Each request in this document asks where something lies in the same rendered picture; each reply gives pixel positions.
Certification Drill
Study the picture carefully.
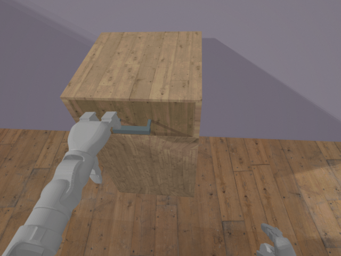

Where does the drawer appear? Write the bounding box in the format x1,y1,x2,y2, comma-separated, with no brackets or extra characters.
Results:
69,100,194,137

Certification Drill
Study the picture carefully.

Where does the robot left forearm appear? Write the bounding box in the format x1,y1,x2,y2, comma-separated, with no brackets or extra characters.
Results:
2,150,95,256

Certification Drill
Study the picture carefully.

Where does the cabinet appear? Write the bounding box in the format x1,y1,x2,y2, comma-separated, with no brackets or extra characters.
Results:
60,31,202,197

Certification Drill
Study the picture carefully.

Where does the left robot hand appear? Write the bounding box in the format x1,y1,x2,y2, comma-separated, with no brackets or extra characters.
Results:
68,111,121,183

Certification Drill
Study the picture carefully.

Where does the right robot hand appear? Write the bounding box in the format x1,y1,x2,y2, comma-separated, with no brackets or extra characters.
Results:
256,223,296,256

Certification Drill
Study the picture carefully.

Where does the handle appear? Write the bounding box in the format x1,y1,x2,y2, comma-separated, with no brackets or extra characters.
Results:
112,118,151,135

